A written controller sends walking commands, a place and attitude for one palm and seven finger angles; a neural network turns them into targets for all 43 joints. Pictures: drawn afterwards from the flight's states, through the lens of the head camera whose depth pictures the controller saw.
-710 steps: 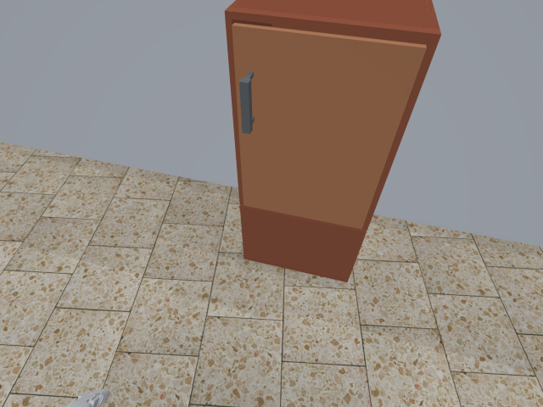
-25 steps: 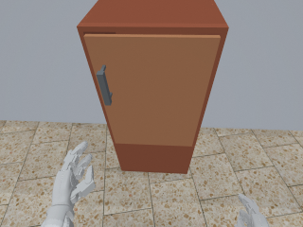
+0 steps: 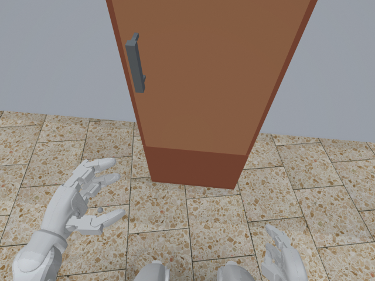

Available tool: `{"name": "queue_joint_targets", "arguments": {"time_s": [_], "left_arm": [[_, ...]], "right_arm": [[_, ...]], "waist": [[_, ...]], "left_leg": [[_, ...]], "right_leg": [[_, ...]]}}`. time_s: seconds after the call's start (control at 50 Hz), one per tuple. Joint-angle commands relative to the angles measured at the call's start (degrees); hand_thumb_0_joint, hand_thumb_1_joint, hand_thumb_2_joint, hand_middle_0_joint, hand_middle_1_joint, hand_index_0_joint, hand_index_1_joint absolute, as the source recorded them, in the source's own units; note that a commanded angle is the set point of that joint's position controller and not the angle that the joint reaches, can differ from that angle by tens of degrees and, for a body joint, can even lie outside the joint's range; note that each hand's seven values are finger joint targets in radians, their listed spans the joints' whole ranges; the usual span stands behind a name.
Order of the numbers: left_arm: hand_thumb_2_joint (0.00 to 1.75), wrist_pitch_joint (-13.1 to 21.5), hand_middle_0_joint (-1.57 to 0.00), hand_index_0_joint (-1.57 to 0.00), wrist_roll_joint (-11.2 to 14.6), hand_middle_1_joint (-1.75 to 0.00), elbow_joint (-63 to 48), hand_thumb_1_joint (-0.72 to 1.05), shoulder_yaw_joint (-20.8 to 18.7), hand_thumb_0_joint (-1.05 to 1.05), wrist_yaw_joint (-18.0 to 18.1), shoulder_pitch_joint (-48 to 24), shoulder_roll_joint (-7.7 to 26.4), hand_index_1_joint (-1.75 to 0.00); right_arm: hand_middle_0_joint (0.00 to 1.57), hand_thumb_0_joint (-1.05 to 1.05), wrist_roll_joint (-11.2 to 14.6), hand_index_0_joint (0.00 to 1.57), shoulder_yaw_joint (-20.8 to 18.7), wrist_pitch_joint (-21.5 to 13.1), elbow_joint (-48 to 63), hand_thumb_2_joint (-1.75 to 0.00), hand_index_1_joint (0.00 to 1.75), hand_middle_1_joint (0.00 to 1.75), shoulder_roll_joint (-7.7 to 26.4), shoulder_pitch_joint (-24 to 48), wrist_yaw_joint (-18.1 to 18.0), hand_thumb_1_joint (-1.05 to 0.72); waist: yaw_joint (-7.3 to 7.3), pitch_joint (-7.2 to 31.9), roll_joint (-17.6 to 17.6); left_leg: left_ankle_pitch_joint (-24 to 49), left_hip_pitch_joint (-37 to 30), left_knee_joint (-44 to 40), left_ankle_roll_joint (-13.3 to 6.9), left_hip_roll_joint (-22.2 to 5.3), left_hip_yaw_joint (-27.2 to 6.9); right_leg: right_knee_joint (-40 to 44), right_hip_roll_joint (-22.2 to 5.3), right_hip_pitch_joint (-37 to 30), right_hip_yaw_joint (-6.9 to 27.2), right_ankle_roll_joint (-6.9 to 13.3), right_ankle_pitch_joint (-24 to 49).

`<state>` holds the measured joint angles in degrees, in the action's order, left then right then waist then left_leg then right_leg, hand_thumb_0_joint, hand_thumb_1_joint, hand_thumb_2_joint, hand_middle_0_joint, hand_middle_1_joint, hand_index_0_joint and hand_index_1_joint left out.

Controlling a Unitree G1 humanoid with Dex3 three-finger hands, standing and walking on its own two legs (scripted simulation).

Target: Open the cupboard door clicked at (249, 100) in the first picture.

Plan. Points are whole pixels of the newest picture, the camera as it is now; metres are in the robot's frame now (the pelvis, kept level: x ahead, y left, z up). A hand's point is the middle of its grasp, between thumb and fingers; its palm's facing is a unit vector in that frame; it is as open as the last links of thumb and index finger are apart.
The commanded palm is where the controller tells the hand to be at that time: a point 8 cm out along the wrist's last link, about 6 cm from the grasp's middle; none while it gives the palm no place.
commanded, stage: raise the hand with hooked fingers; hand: left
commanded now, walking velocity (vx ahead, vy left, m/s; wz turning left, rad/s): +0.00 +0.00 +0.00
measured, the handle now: (138, 63) +0.60 +0.17 +0.11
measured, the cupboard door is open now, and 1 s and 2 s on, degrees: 0 0 0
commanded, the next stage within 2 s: move the hooked fingers beside the handle in 1.34 s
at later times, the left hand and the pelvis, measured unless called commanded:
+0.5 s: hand (53, 174) +0.28 +0.26 +0.11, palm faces +0.01 -1.00 -0.08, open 13.5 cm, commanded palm +0.25 +0.30 +0.10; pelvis +0.02 +0.01 +0.03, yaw +0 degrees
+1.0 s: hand (49, 147) +0.32 +0.27 +0.13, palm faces -0.05 -1.00 -0.03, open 14.0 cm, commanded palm +0.29 +0.32 +0.13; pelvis +0.03 +0.00 +0.04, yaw -1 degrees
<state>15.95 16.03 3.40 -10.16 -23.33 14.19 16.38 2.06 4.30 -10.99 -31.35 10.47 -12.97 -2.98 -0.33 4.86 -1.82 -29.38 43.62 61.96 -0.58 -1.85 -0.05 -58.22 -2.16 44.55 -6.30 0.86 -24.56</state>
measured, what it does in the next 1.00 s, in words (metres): stands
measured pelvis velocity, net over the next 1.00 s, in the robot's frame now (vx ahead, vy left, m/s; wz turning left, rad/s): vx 0.03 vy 0.00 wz -0.01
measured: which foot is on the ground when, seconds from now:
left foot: down 0.00-1.00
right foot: down 0.00-1.00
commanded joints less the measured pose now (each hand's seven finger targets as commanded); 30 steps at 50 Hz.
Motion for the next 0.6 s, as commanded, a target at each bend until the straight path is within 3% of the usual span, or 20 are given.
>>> {"name": "queue_joint_targets", "arguments": {"time_s": [0.0,0.02,0.08,0.12,0.18,0.24,0.28,0.3,0.38,0.44,0.48,0.54,0.58], "left_arm": [[0.51,-0.2,-0.27,-0.27,5.5,-0.88,-13.8,-0.01,-13.2,0.00,4.6,4.4,8.8,-0.88],[0.50,1.2,-0.27,-0.27,5.5,-0.90,-14.5,-0.03,-14.1,0.00,6.0,3.6,9.0,-0.90],[0.47,5.9,-0.27,-0.27,3.3,-0.94,-14.7,-0.10,-11.8,0.00,7.9,-0.6,8.6,-0.94],[0.45,7.9,-0.27,-0.27,1.6,-0.98,-11.5,-0.15,-8.5,0.00,6.7,-2.7,7.3,-0.98],[0.42,7.8,-0.28,-0.28,1.8,-1.02,-9.0,-0.22,-5.3,0.00,2.6,-6.4,6.7,-1.02],[0.39,6.1,-0.29,-0.29,2.8,-1.07,-8.7,-0.29,-9.6,0.00,-0.1,-8.9,12.2,-1.07],[0.37,5.4,-0.29,-0.29,3.5,-1.10,-9.7,-0.34,-13.4,0.00,-0.2,-10.4,15.9,-1.10],[0.36,5.2,-0.29,-0.29,4.0,-1.11,-10.7,-0.36,-14.2,0.00,0.1,-10.2,15.8,-1.11],[0.32,4.9,-0.30,-0.30,5.1,-1.17,-9.7,-0.45,-16.5,0.00,2.0,-9.8,16.0,-1.17],[0.30,2.8,-0.30,-0.30,4.4,-1.20,-4.6,-0.50,-13.7,0.00,1.5,-11.6,13.3,-1.20],[0.30,0.5,-0.30,-0.30,4.0,-1.20,0.2,-0.50,-13.1,0.00,-0.2,-14.1,13.6,-1.20],[0.30,-1.8,-0.30,-0.30,3.7,-1.20,1.7,-0.50,-13.9,0.00,-2.7,-19.5,16.1,-1.20],[0.30,-1.8,-0.30,-0.30,4.1,-1.20,0.3,-0.50,-15.9,0.00,-3.8,-23.0,19.0,-1.20]], "right_arm": [[0.20,0.00,0.4,0.20,-5.8,-3.5,12.1,-0.90,0.30,0.30,9.4,4.8,-1.4,-0.90],[0.20,0.00,0.3,0.20,-5.9,-3.7,11.3,-0.90,0.30,0.30,9.2,4.0,-1.3,-0.90],[0.20,0.00,-0.3,0.20,-5.9,-4.6,9.9,-0.90,0.30,0.30,10.0,2.4,-0.7,-0.90],[0.20,0.00,-0.2,0.20,-6.1,-5.3,8.6,-0.90,0.30,0.30,11.0,0.5,-0.5,-0.90],[0.20,0.00,0.4,0.20,-6.2,-6.5,8.4,-0.90,0.30,0.30,12.6,-0.5,-0.9,-0.90],[0.20,0.00,0.9,0.20,-6.5,-7.2,8.0,-0.90,0.30,0.30,13.4,-0.9,-1.7,-0.90],[0.20,0.00,0.7,0.20,-6.2,-7.4,7.8,-0.90,0.30,0.30,13.7,-0.8,-2.1,-0.90],[0.20,0.00,0.6,0.20,-6.1,-7.5,8.0,-0.90,0.30,0.30,13.1,-0.6,-2.1,-0.90],[0.20,0.00,0.3,0.20,-5.6,-7.3,7.6,-0.90,0.30,0.30,12.7,-0.7,-1.7,-0.90],[0.20,0.00,0.6,0.20,-5.4,-6.3,7.4,-0.90,0.30,0.30,12.9,-0.7,-1.3,-0.90],[0.20,0.00,0.6,0.20,-5.3,-5.6,7.4,-0.90,0.30,0.30,13.5,-1.0,-1.5,-0.90],[0.20,0.00,1.0,0.20,-5.2,-5.2,7.6,-0.90,0.30,0.30,14.0,-0.7,-2.2,-0.90],[0.20,0.00,0.7,0.20,-5.0,-5.2,7.7,-0.90,0.30,0.30,14.0,-0.6,-2.5,-0.90]], "waist": [[4.06,15.4,2.5],[3.75,14.0,1.6],[1.67,8.4,-0.1],[-0.70,7.0,-1.3],[-2.31,6.8,-1.5],[-1.27,11.3,-1.8],[0.21,13.0,-3.4],[0.74,13.7,-5.1],[1.71,11.9,-5.8],[0.38,7.9,-4.8],[-0.37,5.1,-2.3],[-0.48,7.9,-1.6],[0.01,10.7,-3.8]], "left_leg": [[15.6,-5.4,-15.3,0.0,2.4,-1.6],[16.1,-5.8,-15.8,0.2,2.1,-1.7],[14.8,-5.9,-16.4,0.2,1.7,-2.0],[12.3,-7.0,-16.3,0.0,1.6,-1.8],[9.6,-8.2,-16.7,-0.2,1.6,-2.2],[11.0,-10.8,-17.7,-0.3,1.6,-2.4],[15.6,-12.8,-18.4,0.0,1.6,-2.9],[17.5,-14.3,-18.9,0.1,1.6,-2.8],[24.4,-16.3,-19.9,1.0,1.3,-3.0],[23.1,-15.8,-21.0,1.2,1.0,-2.7],[20.6,-14.7,-21.4,0.8,1.2,-2.5],[19.5,-15.8,-22.2,0.4,1.4,-2.4],[22.6,-18.3,-21.7,0.4,1.7,-2.2]], "right_leg": [[11.5,1.8,-19.3,3.2,0.2,7.9],[11.4,2.0,-18.4,2.7,0.3,8.6],[11.4,2.6,-14.4,2.2,0.7,6.6],[12.0,2.5,-11.1,2.1,0.4,4.3],[13.3,2.6,-10.5,2.6,0.5,2.2],[14.4,2.2,-14.0,3.1,0.4,3.7],[13.5,2.5,-16.4,2.3,0.9,8.0],[13.5,2.4,-17.2,2.1,0.9,9.8],[13.5,3.0,-18.8,1.2,1.1,15.0],[14.6,2.9,-17.2,0.8,0.7,14.6],[15.8,3.1,-16.9,1.0,0.7,14.0],[17.1,2.7,-18.7,1.5,0.6,13.8],[17.1,2.9,-20.9,2.1,0.9,16.5]]}}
